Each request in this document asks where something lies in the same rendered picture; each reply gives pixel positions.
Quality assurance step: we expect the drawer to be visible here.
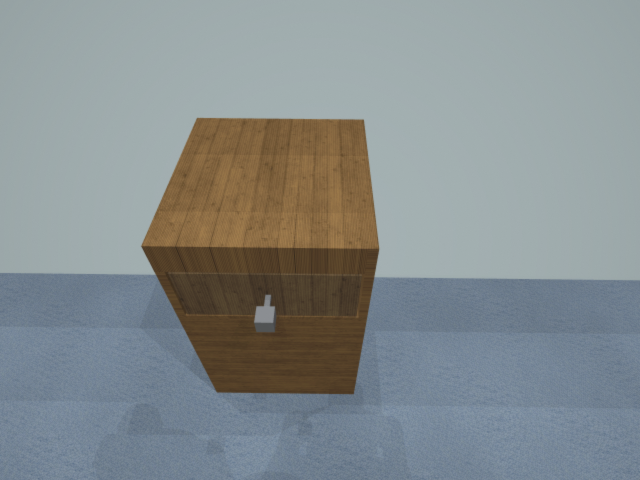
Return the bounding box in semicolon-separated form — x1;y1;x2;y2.
168;272;362;316

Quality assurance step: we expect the handle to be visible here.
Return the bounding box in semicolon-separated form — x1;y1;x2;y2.
254;295;276;332

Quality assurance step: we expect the cabinet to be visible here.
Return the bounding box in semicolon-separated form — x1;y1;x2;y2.
141;118;379;394

